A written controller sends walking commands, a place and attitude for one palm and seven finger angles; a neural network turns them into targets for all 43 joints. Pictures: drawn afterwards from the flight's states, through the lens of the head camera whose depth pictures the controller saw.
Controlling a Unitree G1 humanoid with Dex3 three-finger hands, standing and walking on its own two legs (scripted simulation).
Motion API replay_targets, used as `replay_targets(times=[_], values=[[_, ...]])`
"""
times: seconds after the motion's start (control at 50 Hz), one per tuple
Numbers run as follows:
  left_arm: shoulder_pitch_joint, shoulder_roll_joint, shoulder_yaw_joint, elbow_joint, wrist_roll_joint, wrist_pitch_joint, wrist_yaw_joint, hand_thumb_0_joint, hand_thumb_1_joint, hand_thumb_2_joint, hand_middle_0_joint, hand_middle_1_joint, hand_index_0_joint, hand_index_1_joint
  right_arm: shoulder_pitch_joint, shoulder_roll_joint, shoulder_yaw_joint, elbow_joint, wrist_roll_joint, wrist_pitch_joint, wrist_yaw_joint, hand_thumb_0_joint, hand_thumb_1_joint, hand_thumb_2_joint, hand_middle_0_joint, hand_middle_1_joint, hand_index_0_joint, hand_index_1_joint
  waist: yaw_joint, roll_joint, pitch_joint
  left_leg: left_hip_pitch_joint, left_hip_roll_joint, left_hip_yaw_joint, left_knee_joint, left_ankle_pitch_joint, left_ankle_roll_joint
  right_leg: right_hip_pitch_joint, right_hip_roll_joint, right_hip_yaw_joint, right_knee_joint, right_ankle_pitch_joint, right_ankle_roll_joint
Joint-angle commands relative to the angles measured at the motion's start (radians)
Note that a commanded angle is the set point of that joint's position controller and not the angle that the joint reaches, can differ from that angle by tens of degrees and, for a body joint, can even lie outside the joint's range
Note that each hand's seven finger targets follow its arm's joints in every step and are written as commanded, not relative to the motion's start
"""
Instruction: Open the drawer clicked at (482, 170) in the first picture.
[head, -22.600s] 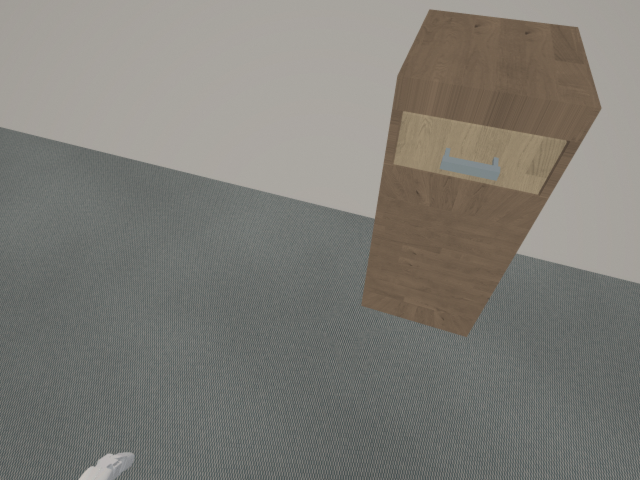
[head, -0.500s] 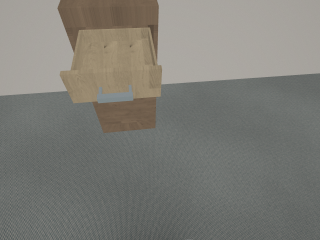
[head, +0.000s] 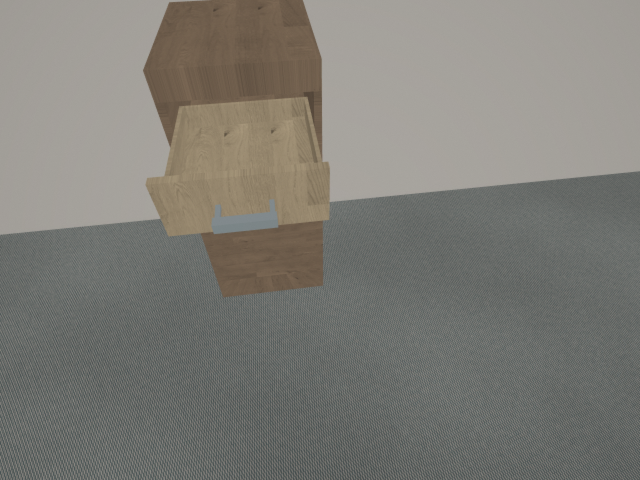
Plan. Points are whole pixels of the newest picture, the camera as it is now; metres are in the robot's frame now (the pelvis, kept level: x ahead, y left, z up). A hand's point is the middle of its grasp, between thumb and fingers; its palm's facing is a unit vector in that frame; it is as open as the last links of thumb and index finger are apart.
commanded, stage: let the arm hang, fingers relaxed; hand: left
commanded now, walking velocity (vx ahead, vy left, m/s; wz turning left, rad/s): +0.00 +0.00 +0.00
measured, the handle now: (245, 214) +0.58 +0.18 -0.05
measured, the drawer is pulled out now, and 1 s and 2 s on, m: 0.29 0.29 0.29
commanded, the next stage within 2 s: look to check the result in 0.20 s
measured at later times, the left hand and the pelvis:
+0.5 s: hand out of the picture +0.07 +0.25 -0.16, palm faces -0.02 -0.95 -0.32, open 7.4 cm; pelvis +0.01 +0.01 +0.00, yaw +0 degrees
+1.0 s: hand out of the picture +0.11 +0.25 -0.15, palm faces -0.03 -0.94 -0.34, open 7.4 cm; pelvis +0.03 +0.01 +0.00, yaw +0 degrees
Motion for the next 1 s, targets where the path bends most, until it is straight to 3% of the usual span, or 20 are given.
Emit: replay_targets(times=[0.0,0.16,0.66,0.78,0.84,0.98], values=[[-0.001,0.179,0.041,-0.040,-0.001,-0.021,0.012,0.000,0.900,0.900,-0.200,-0.300,-0.200,-0.300,0.015,-0.155,-0.038,-0.037,0.006,-0.018,-0.008,0.000,-0.900,-0.900,0.200,0.300,0.200,0.300,0.000,-0.029,0.001,-0.013,0.103,-0.099,-0.086,0.002,0.023,-0.029,-0.112,0.122,-0.104,-0.062,-0.020],[-0.013,0.198,0.046,-0.032,-0.002,-0.026,0.010,0.000,0.900,0.900,-0.200,-0.300,-0.200,-0.300,-0.008,-0.181,-0.042,-0.033,0.008,-0.025,-0.011,0.000,-0.900,-0.900,0.200,0.300,0.200,0.300,0.001,0.007,-0.031,-0.001,0.108,-0.105,-0.096,0.028,0.021,0.007,-0.116,0.119,-0.096,-0.010,-0.025],[-0.093,0.280,0.045,-0.033,-0.002,-0.033,0.006,0.000,0.900,0.900,-0.200,-0.300,-0.200,-0.300,-0.106,-0.284,-0.048,-0.044,0.010,-0.030,-0.003,0.000,-0.900,-0.900,0.200,0.300,0.200,0.300,-0.001,-0.028,-0.060,0.054,0.123,-0.112,-0.126,0.136,0.016,0.054,-0.130,0.107,-0.102,0.116,-0.016],[-0.094,0.291,0.047,-0.040,-0.002,-0.039,0.006,0.000,0.900,0.900,-0.200,-0.300,-0.200,-0.300,-0.123,-0.294,-0.050,-0.050,0.011,-0.032,-0.002,0.000,-0.900,-0.900,0.200,0.300,0.200,0.300,0.000,-0.046,-0.087,0.087,0.125,-0.108,-0.118,0.170,0.017,0.064,-0.132,0.107,-0.105,0.155,-0.017],[-0.106,0.295,0.045,-0.037,-0.003,-0.038,0.007,0.000,0.900,0.900,-0.200,-0.300,-0.200,-0.300,-0.125,-0.299,-0.048,-0.048,0.010,-0.033,-0.003,0.000,-0.900,-0.900,0.200,0.300,0.200,0.300,-0.003,-0.018,-0.083,0.081,0.124,-0.105,-0.122,0.187,0.013,0.076,-0.136,0.108,-0.102,0.175,-0.018],[-0.092,0.298,0.047,-0.038,-0.003,-0.039,0.006,0.000,0.900,0.900,-0.200,-0.300,-0.200,-0.300,-0.134,-0.301,-0.048,-0.049,0.013,-0.033,-0.005,0.000,-0.900,-0.900,0.200,0.300,0.200,0.300,0.003,-0.026,-0.090,0.104,0.127,-0.102,-0.118,0.208,0.015,0.080,-0.135,0.107,-0.107,0.191,-0.019]])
